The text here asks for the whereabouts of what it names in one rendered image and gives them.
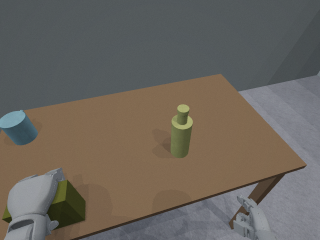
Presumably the left robot hand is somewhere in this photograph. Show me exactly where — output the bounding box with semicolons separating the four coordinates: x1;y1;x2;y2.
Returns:
7;167;66;236

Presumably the right robot hand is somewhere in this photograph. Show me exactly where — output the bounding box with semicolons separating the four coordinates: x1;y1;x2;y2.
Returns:
233;195;272;240

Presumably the table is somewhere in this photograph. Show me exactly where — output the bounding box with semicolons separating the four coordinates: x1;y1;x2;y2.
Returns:
0;74;307;240

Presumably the left robot forearm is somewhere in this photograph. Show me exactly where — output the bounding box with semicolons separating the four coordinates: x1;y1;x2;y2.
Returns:
4;213;47;240

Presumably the right robot forearm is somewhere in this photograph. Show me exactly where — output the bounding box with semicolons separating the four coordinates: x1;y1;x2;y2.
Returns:
253;230;278;240

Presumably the sponge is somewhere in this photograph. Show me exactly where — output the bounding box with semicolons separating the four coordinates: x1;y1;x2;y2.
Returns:
2;180;86;231

